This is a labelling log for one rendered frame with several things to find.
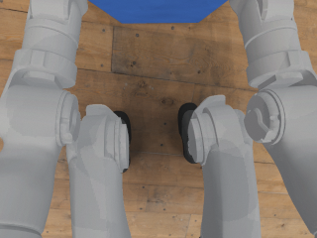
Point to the left robot thigh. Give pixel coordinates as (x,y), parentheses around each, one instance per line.
(97,207)

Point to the robot right forearm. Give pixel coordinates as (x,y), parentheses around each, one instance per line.
(271,41)

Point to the robot left upper arm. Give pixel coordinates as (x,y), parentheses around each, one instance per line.
(35,123)

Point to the robot right upper arm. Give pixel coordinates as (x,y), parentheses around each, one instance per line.
(284,120)

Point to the robot left forearm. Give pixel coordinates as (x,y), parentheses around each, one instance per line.
(51,38)

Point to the robot left shin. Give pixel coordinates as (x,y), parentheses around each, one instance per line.
(92,109)

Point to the carton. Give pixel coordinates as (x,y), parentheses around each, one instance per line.
(158,11)

